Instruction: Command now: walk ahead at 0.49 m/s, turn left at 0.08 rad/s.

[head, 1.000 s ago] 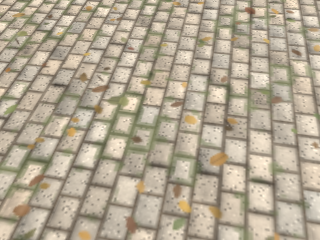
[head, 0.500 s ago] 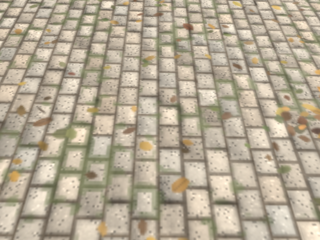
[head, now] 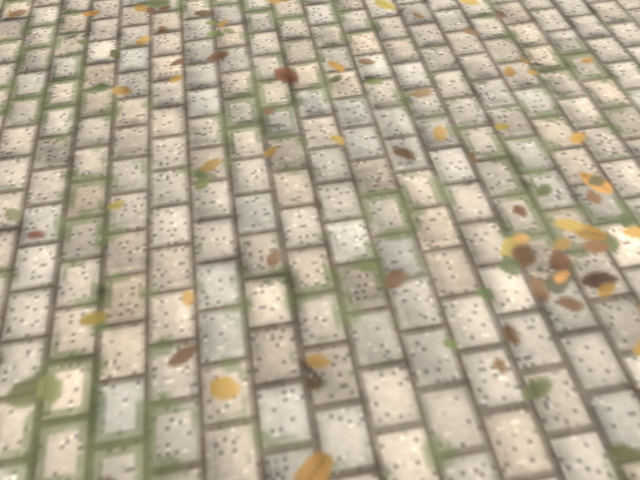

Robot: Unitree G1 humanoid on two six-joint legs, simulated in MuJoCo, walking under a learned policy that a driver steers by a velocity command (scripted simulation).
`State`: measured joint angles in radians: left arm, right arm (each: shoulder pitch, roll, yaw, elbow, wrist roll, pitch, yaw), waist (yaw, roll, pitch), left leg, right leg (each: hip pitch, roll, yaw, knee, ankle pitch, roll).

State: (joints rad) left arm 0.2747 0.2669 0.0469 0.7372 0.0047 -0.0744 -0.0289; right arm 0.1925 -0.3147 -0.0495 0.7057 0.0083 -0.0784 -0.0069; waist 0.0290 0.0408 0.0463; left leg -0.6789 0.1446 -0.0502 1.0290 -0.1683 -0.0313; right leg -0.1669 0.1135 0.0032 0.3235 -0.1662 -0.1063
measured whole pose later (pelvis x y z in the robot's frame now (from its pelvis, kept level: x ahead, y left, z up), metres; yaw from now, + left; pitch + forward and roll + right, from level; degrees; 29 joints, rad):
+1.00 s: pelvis +0.59 +0.10 +0.00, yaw +28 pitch +1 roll -1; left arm 0.35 0.27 0.05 0.79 0.00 -0.09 -0.01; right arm 0.22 -0.30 -0.05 0.65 0.01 -0.04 0.00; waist 0.06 0.05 0.01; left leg -0.58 0.05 -0.05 0.99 -0.29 0.00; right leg -0.18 0.04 -0.01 0.35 -0.19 -0.04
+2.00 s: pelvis +1.03 +0.24 +0.00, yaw +0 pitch +2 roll +1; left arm 0.21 0.29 0.06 0.68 0.00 -0.02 0.00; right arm 0.10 -0.32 -0.06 0.73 -0.01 -0.04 -0.03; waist 0.02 0.04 0.08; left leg -0.65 0.08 -0.07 0.99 -0.26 -0.08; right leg -0.30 0.10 0.05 0.41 -0.14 -0.09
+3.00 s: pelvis +1.11 +0.27 -0.01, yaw +25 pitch +1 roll +0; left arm 0.20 0.28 0.05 0.80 0.00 0.00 0.00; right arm 0.13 -0.27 -0.05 0.68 0.00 0.05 -0.02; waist 0.05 -0.01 0.05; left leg -0.22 0.01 -0.01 0.46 -0.23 -0.01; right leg -0.22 -0.06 -0.08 0.50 -0.28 0.02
